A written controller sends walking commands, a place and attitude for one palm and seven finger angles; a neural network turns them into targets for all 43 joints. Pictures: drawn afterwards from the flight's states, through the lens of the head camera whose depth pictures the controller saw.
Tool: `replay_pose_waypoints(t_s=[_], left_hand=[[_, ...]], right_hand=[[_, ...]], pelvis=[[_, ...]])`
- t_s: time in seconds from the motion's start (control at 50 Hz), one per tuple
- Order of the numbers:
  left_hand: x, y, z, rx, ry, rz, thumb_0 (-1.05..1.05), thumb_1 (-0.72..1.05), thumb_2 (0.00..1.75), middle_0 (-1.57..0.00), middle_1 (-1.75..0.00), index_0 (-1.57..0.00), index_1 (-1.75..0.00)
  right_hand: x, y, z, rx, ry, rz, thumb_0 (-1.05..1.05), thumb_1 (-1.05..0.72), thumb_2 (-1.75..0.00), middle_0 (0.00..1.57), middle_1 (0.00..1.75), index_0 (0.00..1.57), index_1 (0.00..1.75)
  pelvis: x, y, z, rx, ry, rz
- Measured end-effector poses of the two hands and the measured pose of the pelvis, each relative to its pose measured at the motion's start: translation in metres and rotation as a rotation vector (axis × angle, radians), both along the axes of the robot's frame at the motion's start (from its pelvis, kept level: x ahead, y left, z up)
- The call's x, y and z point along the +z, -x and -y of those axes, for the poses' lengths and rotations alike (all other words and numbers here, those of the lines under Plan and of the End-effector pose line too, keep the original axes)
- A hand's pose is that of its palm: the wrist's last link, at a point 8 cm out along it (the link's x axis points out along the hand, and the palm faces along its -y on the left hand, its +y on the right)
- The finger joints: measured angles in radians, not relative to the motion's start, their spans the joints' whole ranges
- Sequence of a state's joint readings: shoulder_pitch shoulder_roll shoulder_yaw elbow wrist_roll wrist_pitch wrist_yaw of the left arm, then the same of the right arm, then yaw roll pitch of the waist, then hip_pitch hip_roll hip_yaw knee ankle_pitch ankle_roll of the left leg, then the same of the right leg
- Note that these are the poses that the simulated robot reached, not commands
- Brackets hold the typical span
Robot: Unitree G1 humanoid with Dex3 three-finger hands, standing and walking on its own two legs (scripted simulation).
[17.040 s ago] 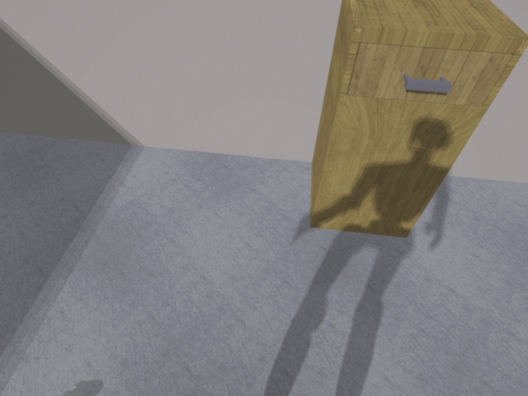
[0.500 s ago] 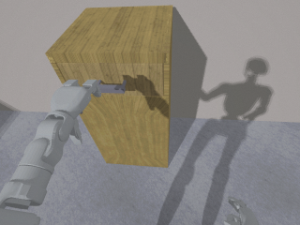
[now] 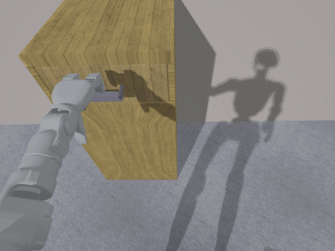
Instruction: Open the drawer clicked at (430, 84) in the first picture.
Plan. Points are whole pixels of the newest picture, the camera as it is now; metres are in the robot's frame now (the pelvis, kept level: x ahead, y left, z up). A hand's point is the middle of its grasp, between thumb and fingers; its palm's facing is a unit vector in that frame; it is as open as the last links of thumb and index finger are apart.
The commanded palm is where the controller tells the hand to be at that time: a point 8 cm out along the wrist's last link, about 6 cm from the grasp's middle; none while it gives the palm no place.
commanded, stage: move the hooked fingers above the handle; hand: left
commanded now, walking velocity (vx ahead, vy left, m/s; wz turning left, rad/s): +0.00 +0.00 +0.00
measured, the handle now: (105, 92) +0.57 +0.24 +0.02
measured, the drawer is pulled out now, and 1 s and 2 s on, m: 0.00 0.00 0.00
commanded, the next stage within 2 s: none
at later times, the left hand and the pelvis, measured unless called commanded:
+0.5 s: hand (100, 91) +0.51 +0.22 +0.08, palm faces -0.05 +0.00 -1.00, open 13.9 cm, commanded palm +0.51 +0.23 +0.14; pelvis +0.01 +0.00 -0.01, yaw -1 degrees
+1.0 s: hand (102, 87) +0.53 +0.22 +0.08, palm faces -0.04 +0.00 -1.00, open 13.6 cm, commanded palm +0.53 +0.24 +0.13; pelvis +0.00 +0.01 -0.02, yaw -1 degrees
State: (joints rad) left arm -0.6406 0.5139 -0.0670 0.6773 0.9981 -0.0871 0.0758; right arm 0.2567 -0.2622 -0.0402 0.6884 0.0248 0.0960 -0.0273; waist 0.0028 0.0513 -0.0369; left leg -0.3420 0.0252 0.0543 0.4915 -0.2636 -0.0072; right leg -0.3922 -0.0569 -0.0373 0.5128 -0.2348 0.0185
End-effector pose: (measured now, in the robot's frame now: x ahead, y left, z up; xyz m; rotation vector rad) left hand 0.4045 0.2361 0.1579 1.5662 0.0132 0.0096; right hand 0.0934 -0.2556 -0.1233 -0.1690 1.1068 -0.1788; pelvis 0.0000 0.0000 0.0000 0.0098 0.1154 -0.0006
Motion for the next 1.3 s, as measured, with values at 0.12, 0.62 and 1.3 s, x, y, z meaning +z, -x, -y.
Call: replay_pose_waypoints(t_s=[0.12, 0.62, 1.3], left_hand=[[-0.007, -0.02, 0.008, -0.023, -0.004, -0.025, 0.0, -0.49, 0.3, -0.32, -1.2, -0.32, -1.2], [-0.022, -0.105, 0.015, 0.017, -0.009, -0.035, 0.0, -0.49, 0.3, -0.34, -1.21, -0.34, -1.21], [-0.021, -0.105, 0.015, 0.021, -0.012, -0.023, 0.0, -0.49, 0.3, -0.36, -1.22, -0.37, -1.23]], right_hand=[[-0.003, 0.01, 0.002, -0.018, 0.01, -0.034, 0.01, -0.91, -0.9, 0.2, 0.3, 0.2, 0.3], [-0.006, 0.098, 0.015, -0.16, 0.077, -0.271, 0.0, -0.91, -0.9, 0.2, 0.3, 0.2, 0.3], [-0.009, 0.139, 0.009, -0.172, 0.105, -0.273, 0.0, -0.91, -0.9, 0.2, 0.3, 0.2, 0.3]], pelvis=[[-0.003, -0.002, -0.001, 0.001, 0.001, -0.027], [-0.014, -0.012, -0.004, -0.017, 0.013, -0.169], [-0.025, 0.019, -0.008, -0.012, 0.019, -0.206]])
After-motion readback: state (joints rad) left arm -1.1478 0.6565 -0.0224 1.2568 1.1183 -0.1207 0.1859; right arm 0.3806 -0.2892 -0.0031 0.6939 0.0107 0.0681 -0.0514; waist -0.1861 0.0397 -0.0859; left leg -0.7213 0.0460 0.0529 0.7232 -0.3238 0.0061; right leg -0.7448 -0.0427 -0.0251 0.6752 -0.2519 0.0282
